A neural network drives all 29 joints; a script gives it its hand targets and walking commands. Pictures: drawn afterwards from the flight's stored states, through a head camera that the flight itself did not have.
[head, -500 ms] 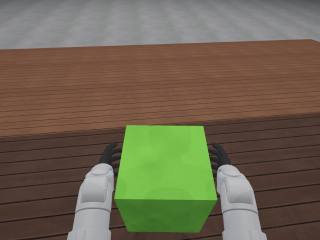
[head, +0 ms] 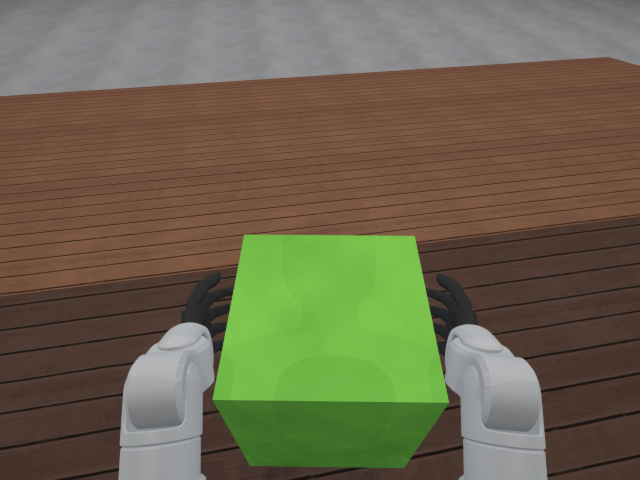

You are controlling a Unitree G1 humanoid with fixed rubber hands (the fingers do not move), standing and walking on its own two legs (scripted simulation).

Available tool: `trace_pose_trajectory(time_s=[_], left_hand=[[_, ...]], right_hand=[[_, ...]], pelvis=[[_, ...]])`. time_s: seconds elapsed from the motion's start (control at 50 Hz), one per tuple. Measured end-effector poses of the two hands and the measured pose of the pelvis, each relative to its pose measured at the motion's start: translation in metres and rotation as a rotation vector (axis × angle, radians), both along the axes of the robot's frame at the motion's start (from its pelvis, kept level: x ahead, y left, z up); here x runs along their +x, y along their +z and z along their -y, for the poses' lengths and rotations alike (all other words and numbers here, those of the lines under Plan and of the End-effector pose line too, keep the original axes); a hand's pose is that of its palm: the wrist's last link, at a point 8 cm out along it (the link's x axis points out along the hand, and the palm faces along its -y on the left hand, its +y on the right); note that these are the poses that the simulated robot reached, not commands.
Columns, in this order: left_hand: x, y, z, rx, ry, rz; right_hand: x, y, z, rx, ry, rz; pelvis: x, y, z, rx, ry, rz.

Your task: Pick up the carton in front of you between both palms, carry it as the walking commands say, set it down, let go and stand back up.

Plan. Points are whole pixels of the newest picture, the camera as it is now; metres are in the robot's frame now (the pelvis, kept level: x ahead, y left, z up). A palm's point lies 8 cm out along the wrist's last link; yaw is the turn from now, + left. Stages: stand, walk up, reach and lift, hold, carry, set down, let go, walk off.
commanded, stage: carry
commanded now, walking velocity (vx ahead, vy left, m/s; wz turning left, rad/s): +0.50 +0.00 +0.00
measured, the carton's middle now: (327, 357) +0.28 +0.00 +0.01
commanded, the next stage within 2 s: none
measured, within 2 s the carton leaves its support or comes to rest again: neither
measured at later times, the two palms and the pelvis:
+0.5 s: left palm (207, 197) +0.56 +0.20 +0.06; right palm (380, 191) +0.57 -0.10 +0.06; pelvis +0.29 +0.04 -0.02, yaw +0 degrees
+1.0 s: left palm (242, 104) +0.88 +0.18 +0.07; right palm (371, 103) +0.90 -0.12 +0.06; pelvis +0.63 +0.01 -0.02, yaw +4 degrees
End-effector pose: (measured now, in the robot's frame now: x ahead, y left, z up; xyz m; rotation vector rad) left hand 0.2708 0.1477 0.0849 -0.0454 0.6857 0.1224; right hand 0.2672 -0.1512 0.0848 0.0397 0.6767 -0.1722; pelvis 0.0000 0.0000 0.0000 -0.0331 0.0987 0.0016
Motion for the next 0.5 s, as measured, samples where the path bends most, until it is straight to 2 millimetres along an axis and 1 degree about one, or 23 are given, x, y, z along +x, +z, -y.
trace_pose_trajectory(time_s=[0.06, 0.1, 0.16, 0.22, 0.28, 0.34, 0.38, 0.44, 0.46, 0.5], left_hand=[[0.026, -0.001, 0.012, 0.01, -0.001, 0.027], [0.04, -0.004, 0.013, 0.014, 0.005, 0.002], [0.061, -0.002, 0.008, 0.006, 0.041, -0.042], [0.09, 0.006, -0.002, 0.004, 0.077, -0.05], [0.127, 0.011, -0.012, -0.001, 0.097, -0.04], [0.169, 0.009, -0.023, -0.008, 0.1, -0.029], [0.2, 0.003, -0.032, -0.015, 0.095, -0.023], [0.25, -0.013, -0.044, -0.029, 0.075, -0.005], [0.265, -0.02, -0.047, -0.036, 0.069, -0.013], [0.29, -0.028, -0.051, -0.035, 0.052, -0.057]], right_hand=[[0.027, -0.003, 0.012, 0.021, -0.012, 0.026], [0.044, -0.004, 0.013, 0.025, -0.005, 0.002], [0.076, -0.001, 0.008, 0.029, 0.024, -0.042], [0.114, 0.006, -0.002, 0.035, 0.054, -0.051], [0.155, 0.01, -0.013, 0.038, 0.068, -0.04], [0.196, 0.007, -0.024, 0.035, 0.067, -0.029], [0.224, 0.002, -0.032, 0.028, 0.061, -0.023], [0.268, -0.01, -0.045, 0.014, 0.043, -0.005], [0.281, -0.014, -0.048, 0.006, 0.038, -0.013], [0.301, -0.023, -0.051, -0.001, 0.022, -0.056]], pelvis=[[0.029, -0.01, 0.009, 0.002, 0.024, 0.004], [0.048, -0.009, 0.012, 0.007, 0.042, 0.0], [0.076, -0.002, 0.014, 0.027, 0.048, -0.004], [0.107, 0.005, 0.012, 0.042, 0.042, -0.007], [0.142, 0.006, 0.005, 0.051, 0.036, -0.008], [0.182, 0.001, -0.006, 0.051, 0.036, -0.003], [0.211, -0.006, -0.015, 0.049, 0.032, 0.004], [0.258, -0.023, -0.032, 0.052, 0.016, 0.024], [0.27, -0.025, -0.037, 0.059, 0.01, 0.024], [0.292, -0.021, -0.045, 0.052, -0.004, 0.02]])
